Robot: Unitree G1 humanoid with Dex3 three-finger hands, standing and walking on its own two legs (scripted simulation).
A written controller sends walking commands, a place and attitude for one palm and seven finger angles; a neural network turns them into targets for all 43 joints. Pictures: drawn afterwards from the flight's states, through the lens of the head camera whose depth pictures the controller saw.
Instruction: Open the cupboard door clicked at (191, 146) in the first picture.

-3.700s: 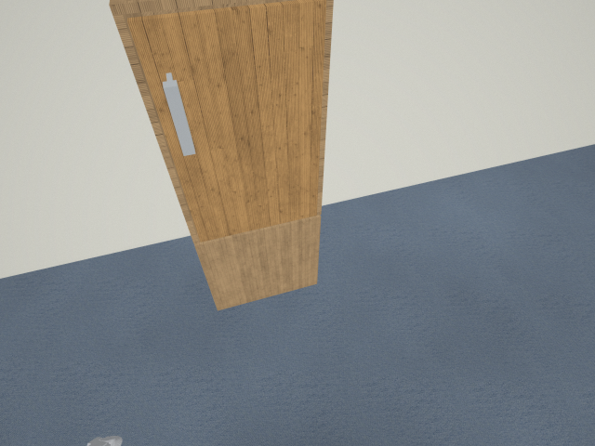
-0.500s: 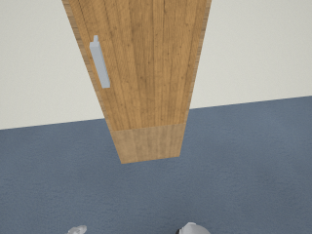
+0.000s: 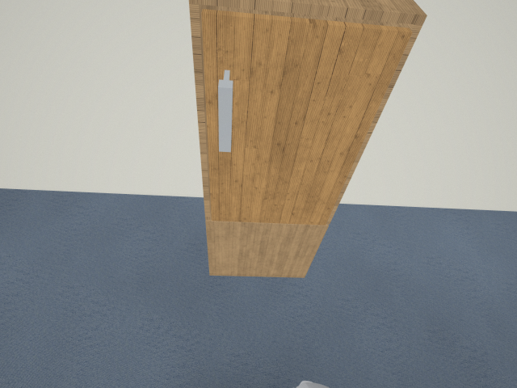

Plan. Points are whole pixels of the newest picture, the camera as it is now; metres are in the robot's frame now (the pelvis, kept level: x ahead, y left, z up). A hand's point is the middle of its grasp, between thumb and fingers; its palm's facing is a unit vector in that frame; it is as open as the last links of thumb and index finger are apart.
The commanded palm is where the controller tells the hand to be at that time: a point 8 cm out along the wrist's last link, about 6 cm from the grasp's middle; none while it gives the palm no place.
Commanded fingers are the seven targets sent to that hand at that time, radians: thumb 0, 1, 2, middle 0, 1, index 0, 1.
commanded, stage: come to a stop and stand still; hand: left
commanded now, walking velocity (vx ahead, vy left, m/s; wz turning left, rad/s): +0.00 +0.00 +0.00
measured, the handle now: (226, 112) +0.58 +0.13 +0.09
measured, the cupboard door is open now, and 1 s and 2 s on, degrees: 0 0 0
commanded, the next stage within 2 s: look again from close up in 0.82 s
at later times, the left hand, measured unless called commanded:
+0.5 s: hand out of the picture -0.04 +0.15 -0.17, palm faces +0.01 -0.99 -0.16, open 7.4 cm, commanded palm none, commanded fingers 0.00 0.90 0.90 -0.20 -0.30 -0.20 -0.30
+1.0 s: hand out of the picture -0.05 +0.12 -0.17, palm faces +0.02 -0.99 -0.16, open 7.4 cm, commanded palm none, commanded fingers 0.00 0.90 0.90 -0.20 -0.30 -0.20 -0.30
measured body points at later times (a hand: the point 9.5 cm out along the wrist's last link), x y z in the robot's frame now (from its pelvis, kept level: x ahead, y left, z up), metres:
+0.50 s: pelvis -0.03 -0.01 +0.01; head -0.03 -0.01 +0.46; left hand -0.04 +0.20 -0.15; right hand -0.05 -0.22 -0.15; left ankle +0.02 +0.09 -0.73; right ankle -0.06 -0.12 -0.73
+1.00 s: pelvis -0.02 -0.02 +0.00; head -0.01 -0.02 +0.45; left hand -0.05 +0.18 -0.16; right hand -0.05 -0.23 -0.16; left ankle +0.02 +0.09 -0.73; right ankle -0.06 -0.12 -0.73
